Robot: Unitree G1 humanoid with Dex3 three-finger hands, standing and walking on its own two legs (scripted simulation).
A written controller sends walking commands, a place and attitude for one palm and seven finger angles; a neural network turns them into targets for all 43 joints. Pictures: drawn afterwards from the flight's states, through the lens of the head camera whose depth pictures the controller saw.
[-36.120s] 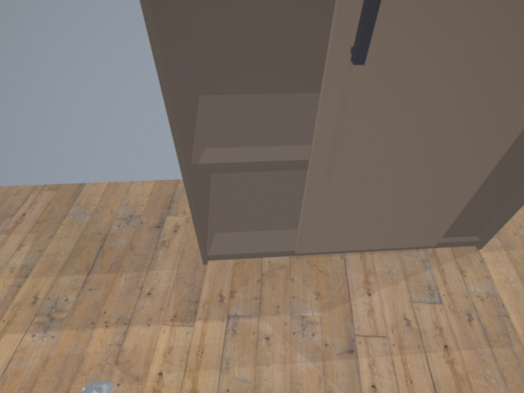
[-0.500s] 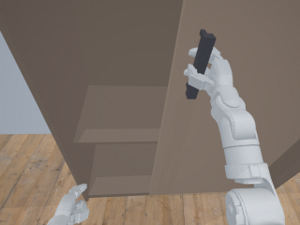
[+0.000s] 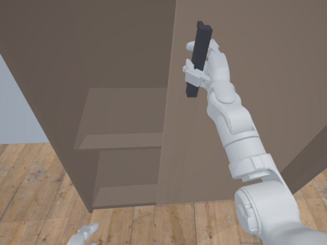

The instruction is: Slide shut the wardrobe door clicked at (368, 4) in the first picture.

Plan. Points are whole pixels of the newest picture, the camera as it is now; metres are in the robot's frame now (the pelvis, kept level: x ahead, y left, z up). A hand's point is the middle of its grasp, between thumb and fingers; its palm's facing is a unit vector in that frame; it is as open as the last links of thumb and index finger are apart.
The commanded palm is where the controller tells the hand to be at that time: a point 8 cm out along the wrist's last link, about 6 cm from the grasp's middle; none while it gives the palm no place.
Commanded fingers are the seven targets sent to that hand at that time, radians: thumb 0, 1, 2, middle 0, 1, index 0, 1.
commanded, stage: tug the door sideways, standing still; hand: right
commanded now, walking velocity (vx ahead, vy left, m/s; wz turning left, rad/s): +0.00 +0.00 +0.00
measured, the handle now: (195, 61) +0.48 -0.04 +0.24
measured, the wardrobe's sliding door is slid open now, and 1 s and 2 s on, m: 0.38 0.34 0.08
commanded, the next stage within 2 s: step sideways, sliding the door along in 0.14 s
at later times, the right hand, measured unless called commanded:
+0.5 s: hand (180, 75) +0.43 +0.00 +0.23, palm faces -0.14 +0.98 -0.15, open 6.7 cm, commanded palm +0.42 -0.04 +0.24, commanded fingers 0.00 -0.90 -0.90 0.45 1.40 0.45 1.40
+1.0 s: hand (173, 74) +0.43 +0.02 +0.23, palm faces +0.03 +0.99 -0.10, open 6.8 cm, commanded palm +0.41 +0.02 +0.22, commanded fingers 0.00 -0.90 -0.90 0.45 1.40 0.45 1.40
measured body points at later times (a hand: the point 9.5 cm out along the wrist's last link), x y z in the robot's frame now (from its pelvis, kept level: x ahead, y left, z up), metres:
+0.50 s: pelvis -0.02 +0.02 -0.01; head +0.01 +0.05 +0.43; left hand +0.09 +0.25 -0.14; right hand +0.43 -0.05 +0.24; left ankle -0.04 +0.11 -0.73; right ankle +0.00 -0.09 -0.74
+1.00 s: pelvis -0.01 +0.11 -0.01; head +0.05 +0.12 +0.43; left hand +0.18 +0.34 -0.12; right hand +0.42 -0.04 +0.23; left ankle -0.02 +0.23 -0.64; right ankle +0.03 -0.02 -0.74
